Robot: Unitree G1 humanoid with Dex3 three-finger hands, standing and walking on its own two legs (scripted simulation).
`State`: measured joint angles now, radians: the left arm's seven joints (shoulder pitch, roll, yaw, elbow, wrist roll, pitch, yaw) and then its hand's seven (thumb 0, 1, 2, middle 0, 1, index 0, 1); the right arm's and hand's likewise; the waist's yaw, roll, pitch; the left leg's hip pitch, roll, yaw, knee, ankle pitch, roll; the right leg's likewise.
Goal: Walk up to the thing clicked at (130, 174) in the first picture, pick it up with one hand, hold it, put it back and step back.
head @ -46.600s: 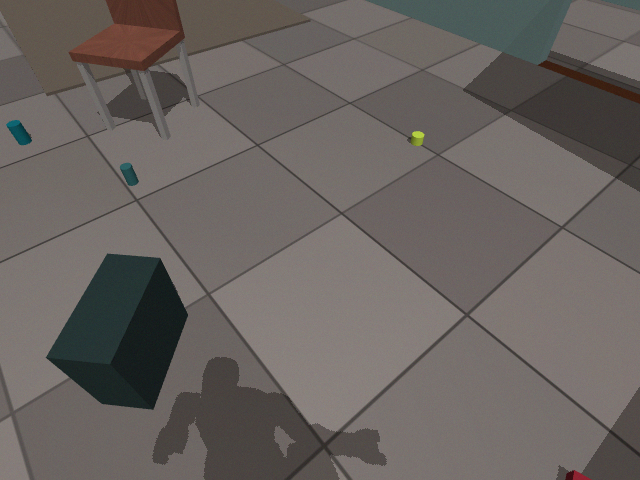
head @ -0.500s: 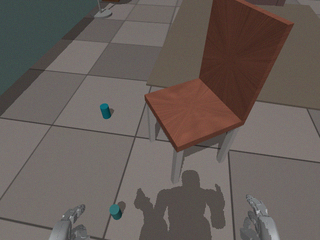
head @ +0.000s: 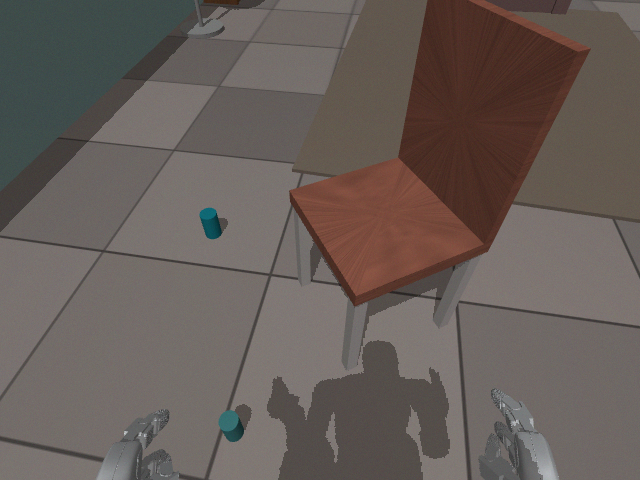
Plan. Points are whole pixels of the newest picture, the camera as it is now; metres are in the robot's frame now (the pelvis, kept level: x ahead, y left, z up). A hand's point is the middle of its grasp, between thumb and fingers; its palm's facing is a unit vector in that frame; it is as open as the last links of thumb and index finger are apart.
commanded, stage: home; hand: left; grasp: from above
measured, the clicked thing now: (231, 426) +0.40 +0.24 -0.66
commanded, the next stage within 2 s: stand in 0.48 s
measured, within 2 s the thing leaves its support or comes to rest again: neither
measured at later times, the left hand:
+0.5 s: hand out of the picture +0.16 +0.18 -0.05, palm faces +0.04 -0.98 -0.21, open 7.4 cm
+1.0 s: hand out of the picture +0.06 +0.25 -0.11, palm faces +0.03 -0.95 -0.32, open 7.4 cm
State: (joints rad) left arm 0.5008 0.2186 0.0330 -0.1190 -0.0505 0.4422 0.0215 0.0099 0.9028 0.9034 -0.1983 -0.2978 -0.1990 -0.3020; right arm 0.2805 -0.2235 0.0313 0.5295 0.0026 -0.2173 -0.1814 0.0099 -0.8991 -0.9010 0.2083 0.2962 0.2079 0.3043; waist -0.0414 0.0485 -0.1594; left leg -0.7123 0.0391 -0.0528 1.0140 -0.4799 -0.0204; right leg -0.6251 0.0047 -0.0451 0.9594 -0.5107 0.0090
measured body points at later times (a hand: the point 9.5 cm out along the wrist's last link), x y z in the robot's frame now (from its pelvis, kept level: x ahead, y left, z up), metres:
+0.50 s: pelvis +0.00 +0.00 +0.00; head +0.02 +0.00 +0.45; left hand +0.15 +0.23 -0.03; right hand +0.16 -0.24 -0.06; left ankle +0.01 +0.13 -0.68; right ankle -0.02 -0.13 -0.68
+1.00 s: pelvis -0.01 +0.02 +0.05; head +0.00 +0.03 +0.50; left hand +0.06 +0.30 -0.09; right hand +0.08 -0.26 -0.08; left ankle +0.01 +0.13 -0.68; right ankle -0.02 -0.13 -0.68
